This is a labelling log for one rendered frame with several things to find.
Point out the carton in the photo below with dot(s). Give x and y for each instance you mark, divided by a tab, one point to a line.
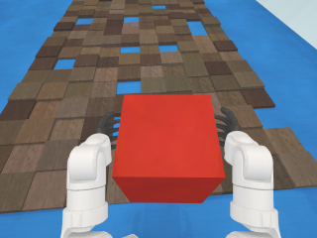
167	149

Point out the left robot forearm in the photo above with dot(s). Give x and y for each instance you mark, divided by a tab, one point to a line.
86	204

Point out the left robot hand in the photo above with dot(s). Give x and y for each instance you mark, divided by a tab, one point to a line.
103	127

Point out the right robot hand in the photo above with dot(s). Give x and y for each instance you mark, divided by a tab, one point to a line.
231	122

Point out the right robot forearm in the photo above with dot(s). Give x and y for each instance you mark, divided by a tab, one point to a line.
252	179

